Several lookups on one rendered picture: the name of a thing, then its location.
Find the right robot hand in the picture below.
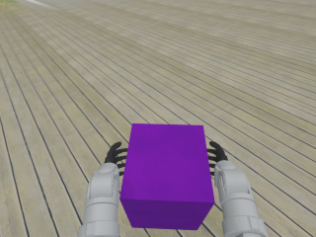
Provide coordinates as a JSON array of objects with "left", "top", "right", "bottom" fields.
[{"left": 206, "top": 141, "right": 228, "bottom": 176}]

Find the left robot hand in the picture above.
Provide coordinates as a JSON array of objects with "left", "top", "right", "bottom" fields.
[{"left": 104, "top": 141, "right": 128, "bottom": 176}]

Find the carton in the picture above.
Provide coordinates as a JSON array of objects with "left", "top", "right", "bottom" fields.
[{"left": 119, "top": 123, "right": 215, "bottom": 230}]

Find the right robot forearm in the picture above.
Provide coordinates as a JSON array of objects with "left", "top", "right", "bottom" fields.
[{"left": 214, "top": 160, "right": 269, "bottom": 237}]

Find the left robot forearm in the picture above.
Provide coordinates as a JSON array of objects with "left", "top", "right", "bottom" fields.
[{"left": 77, "top": 162, "right": 120, "bottom": 237}]

